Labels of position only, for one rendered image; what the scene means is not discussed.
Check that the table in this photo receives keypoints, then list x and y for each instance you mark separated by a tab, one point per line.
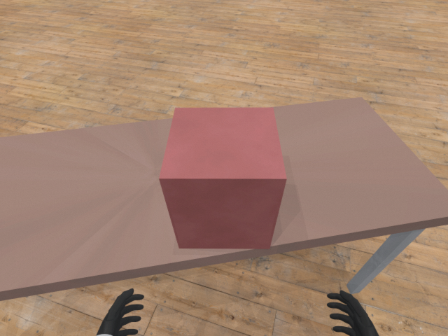
82	207

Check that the left robot hand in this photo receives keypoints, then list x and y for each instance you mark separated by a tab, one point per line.
114	320

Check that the carton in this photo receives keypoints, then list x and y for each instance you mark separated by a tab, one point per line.
223	177

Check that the right robot hand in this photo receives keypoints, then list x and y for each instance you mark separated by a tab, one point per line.
357	317

